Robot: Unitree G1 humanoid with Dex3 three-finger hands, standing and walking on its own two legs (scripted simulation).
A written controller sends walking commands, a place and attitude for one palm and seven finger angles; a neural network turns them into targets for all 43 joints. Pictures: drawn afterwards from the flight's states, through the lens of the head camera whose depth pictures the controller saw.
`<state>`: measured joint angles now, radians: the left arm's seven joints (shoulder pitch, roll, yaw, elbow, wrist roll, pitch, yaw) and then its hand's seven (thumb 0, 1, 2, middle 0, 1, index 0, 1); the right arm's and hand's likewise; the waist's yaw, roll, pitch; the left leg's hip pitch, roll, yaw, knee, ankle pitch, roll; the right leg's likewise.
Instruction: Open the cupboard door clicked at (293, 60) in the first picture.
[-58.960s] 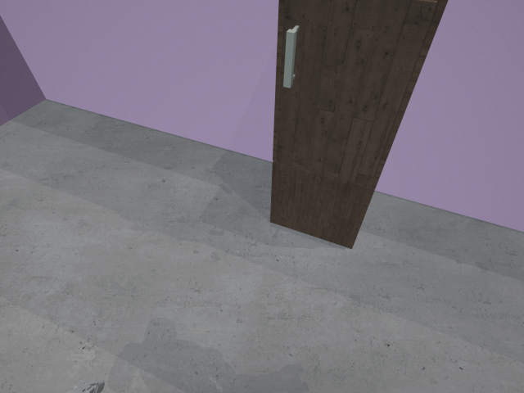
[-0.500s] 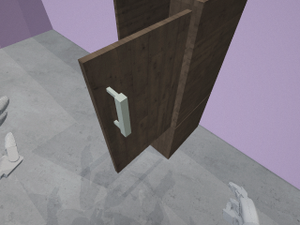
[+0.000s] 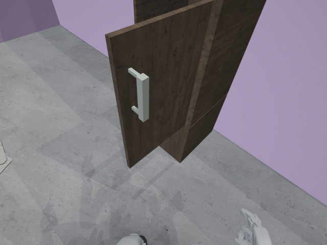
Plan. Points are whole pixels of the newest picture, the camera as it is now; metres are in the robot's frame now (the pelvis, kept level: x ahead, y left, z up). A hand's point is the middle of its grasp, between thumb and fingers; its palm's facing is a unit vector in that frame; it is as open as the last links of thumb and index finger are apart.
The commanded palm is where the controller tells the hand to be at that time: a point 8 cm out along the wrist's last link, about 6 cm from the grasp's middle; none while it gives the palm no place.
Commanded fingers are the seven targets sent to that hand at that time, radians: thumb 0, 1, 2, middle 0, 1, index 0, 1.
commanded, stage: step back with the hand held close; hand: left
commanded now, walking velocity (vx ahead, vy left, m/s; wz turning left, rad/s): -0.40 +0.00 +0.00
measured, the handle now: (138, 95) +0.47 +0.11 +0.09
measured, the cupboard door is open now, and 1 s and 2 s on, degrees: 87 87 87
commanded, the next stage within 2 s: stop stepping back and stand still in 0.08 s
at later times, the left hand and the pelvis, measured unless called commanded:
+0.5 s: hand out of the picture +0.12 +0.24 +0.18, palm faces +0.34 -0.79 -0.52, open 7.4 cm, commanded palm +0.06 +0.28 +0.19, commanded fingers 0.00 0.90 0.90 -0.20 -0.30 -0.20 -0.30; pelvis -0.10 -0.01 +0.01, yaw -3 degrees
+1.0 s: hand out of the picture +0.08 +0.25 +0.17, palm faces +0.41 -0.77 -0.48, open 7.4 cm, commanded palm none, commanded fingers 0.00 0.90 0.90 -0.20 -0.30 -0.20 -0.30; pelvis -0.12 +0.00 +0.01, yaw -2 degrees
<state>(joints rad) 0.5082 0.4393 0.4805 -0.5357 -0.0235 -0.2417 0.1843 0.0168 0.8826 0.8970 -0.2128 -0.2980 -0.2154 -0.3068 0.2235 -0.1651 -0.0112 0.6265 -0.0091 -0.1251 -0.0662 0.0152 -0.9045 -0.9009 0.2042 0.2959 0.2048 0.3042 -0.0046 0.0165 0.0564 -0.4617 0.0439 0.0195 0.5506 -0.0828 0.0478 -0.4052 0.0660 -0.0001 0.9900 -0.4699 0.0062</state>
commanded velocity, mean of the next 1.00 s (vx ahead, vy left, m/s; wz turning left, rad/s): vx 0.05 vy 0.00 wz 0.01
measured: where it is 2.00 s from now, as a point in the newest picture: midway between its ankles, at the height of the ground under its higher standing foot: outside the picture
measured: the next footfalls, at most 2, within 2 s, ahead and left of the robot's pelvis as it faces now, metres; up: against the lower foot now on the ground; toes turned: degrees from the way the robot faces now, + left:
right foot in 0.10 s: -0.08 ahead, -0.10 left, +0.00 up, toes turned -5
left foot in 0.30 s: +0.03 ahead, +0.08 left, +0.00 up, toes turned -1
